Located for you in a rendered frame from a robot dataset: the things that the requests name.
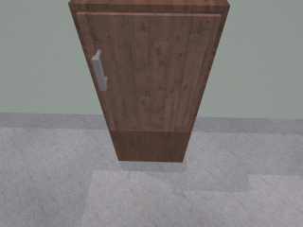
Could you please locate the handle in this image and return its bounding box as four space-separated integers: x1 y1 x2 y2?
91 49 108 91

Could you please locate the cupboard door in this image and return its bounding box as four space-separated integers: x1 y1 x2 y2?
76 11 222 132

